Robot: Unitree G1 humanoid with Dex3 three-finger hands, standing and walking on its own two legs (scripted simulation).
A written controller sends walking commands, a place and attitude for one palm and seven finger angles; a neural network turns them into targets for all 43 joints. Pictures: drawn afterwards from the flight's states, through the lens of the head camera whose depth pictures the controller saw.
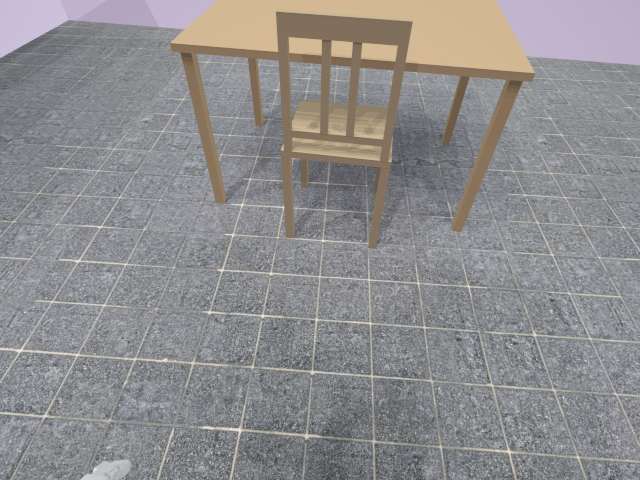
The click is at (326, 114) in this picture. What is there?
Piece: chair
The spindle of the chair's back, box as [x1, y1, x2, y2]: [320, 40, 331, 133]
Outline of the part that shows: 322,40 320,132 327,133 331,40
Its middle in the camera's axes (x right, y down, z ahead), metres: +0.01 -0.46 +1.20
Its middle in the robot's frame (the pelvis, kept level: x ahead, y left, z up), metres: +1.21 +0.05 -0.08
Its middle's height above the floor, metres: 0.69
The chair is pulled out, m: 0.00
